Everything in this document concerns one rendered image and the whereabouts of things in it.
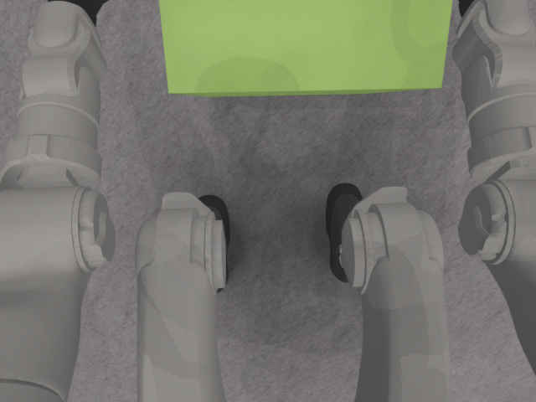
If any robot left upper arm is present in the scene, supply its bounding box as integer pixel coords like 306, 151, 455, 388
0, 186, 116, 402

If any robot left forearm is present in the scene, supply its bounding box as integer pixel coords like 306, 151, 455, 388
0, 1, 107, 191

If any robot left shin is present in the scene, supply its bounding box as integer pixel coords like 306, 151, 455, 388
135, 193, 212, 276

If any robot right shin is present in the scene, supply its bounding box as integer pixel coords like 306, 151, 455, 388
339, 187, 444, 275

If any left robot hand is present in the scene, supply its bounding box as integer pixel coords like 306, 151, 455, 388
48, 0, 109, 26

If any robot right forearm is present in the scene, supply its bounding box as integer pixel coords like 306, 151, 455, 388
452, 0, 536, 183

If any robot right upper arm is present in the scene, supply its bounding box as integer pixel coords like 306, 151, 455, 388
458, 179, 536, 376

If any robot shin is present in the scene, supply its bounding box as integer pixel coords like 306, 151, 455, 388
339, 187, 444, 275
135, 193, 212, 276

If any carton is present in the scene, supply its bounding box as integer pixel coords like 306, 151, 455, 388
159, 0, 452, 97

